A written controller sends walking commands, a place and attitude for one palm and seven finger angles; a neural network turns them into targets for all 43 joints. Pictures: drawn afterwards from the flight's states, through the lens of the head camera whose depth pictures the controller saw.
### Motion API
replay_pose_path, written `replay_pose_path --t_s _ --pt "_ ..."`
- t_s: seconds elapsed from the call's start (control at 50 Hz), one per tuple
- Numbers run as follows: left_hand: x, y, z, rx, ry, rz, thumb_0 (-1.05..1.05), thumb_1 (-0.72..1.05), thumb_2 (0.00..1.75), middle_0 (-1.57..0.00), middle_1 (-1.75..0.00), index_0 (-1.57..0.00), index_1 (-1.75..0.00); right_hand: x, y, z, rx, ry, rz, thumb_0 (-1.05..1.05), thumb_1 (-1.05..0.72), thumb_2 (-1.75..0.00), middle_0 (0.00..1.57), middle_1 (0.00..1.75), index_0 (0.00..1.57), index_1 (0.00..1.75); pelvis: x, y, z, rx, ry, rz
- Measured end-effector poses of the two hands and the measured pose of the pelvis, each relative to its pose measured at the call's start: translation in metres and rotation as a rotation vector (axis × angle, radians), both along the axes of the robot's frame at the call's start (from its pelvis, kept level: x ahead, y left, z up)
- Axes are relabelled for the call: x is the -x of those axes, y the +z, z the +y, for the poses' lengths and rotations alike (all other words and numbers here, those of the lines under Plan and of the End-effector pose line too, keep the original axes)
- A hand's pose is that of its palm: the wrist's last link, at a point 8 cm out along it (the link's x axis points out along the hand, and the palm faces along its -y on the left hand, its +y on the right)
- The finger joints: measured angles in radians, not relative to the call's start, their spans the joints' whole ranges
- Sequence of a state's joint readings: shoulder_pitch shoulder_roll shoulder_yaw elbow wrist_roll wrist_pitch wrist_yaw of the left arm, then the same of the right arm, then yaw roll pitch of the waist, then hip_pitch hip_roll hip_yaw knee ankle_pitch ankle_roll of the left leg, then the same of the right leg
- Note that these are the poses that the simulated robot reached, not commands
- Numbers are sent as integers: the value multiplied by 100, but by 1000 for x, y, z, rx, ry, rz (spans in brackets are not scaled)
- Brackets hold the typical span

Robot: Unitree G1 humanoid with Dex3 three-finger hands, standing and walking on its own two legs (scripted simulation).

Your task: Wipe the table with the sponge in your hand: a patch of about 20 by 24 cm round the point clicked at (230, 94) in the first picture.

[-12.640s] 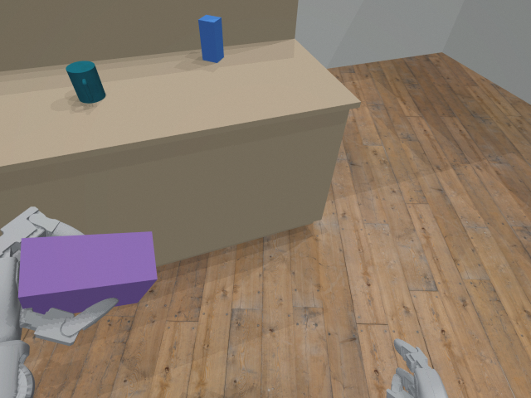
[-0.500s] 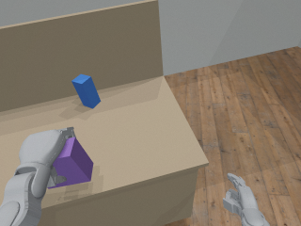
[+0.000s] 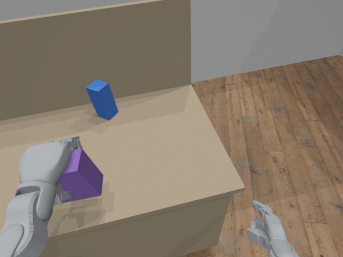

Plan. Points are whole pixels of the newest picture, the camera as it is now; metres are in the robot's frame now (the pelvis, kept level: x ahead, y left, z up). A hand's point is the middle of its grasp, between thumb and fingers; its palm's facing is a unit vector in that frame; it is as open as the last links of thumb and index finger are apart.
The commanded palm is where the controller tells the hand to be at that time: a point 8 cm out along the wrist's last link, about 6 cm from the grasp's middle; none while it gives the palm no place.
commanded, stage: move the sponge above the wiping area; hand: left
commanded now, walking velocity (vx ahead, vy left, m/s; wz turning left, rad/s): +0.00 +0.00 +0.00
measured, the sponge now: (71, 182) +0.23 +0.29 +0.06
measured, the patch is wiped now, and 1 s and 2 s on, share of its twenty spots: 0.00 0.00 0.00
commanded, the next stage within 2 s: none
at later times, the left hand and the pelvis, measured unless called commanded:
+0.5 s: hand (56, 169) +0.23 +0.31 +0.10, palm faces +0.07 -0.05 -1.00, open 9.9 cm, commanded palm +0.20 +0.30 +0.15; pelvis +0.00 +0.00 +0.00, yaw +1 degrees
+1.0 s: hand (49, 175) +0.23 +0.34 +0.08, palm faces -0.01 -0.05 -1.00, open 9.9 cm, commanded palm +0.20 +0.32 +0.13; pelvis +0.01 -0.01 +0.00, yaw +1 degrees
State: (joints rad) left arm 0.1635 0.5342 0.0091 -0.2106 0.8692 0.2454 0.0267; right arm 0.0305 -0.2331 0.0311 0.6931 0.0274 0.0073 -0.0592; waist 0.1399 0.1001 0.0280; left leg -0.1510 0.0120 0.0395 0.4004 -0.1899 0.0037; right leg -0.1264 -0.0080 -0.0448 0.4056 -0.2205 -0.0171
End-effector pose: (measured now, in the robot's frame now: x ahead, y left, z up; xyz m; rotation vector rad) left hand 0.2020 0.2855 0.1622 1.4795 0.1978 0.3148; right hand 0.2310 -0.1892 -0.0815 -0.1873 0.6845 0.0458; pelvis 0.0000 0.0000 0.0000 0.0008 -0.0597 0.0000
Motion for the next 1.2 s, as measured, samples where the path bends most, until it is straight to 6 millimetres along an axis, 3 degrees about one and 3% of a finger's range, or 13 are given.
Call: replay_pose_path --t_s 0.06,0.14,0.28,0.36,0.48,0.58,0.7,0.8,0.94,1.04,1.14,1.2 --pt "3 3 15 12 94 -13 0 -47 101 -76 -132 -77 -132 -2 0 1 -9 4 8 1 -91 -90 20 30 20 30 -1 0 2 0 2 5" --pt "10 -10 27 43 182 74 0 -47 101 -76 -132 -77 -132 -6 0 0 -5 6 8 1 -91 -90 20 30 20 30 0 0 4 -1 12 8" --pt "10 -40 6 71 44 199 0 -47 101 -76 -132 -77 -132 -11 2 1 41 22 -11 1 -91 -90 20 30 20 30 0 0 5 2 25 8" --pt "0 -32 -2 17 -37 129 0 -48 101 -76 -132 -77 -132 -8 2 2 49 21 -4 1 -91 -90 20 30 20 30 -2 0 2 5 22 8" --pt "-9 -9 16 -12 66 19 0 -48 101 -76 -132 -77 -132 -2 -3 -2 14 -4 28 1 -91 -90 20 30 20 30 -4 1 -1 3 11 15" --pt "-4 -18 31 18 188 105 0 -47 101 -76 -132 -77 -132 0 -8 -12 4 -22 47 1 -91 -89 20 30 20 30 -6 1 -2 0 15 22" --pt "1 -47 14 64 93 243 0 -47 101 -76 -132 -77 -132 0 -10 -24 47 -27 44 1 -91 -90 20 30 20 30 -7 0 -3 2 23 25" --pt "-4 -46 3 14 -24 178 0 -48 101 -76 -132 -77 -132 3 -9 -28 77 -35 48 1 -91 -90 20 30 20 30 -9 -1 -7 5 17 23" --pt "-10 -23 32 -26 116 57 0 -48 101 -76 -132 -77 -132 6 -10 -32 46 -70 58 1 -91 -90 20 30 20 30 -10 -1 -8 5 10 32" --pt "-4 -35 47 14 208 163 0 -48 101 -76 -132 -77 -132 5 -12 -34 37 -78 59 1 -91 -90 20 30 20 30 -10 -1 -5 4 20 38" --pt "1 -59 33 58 106 263 0 -47 101 -76 -132 -77 -132 6 -11 -33 63 -67 51 1 -91 -90 20 30 20 30 -10 -2 -2 6 24 39" --pt "2 -61 22 41 11 234 0 -48 101 -76 -132 -77 -132 7 -10 -30 83 -58 55 1 -91 -90 20 30 20 30 -10 -2 -1 9 21 37"
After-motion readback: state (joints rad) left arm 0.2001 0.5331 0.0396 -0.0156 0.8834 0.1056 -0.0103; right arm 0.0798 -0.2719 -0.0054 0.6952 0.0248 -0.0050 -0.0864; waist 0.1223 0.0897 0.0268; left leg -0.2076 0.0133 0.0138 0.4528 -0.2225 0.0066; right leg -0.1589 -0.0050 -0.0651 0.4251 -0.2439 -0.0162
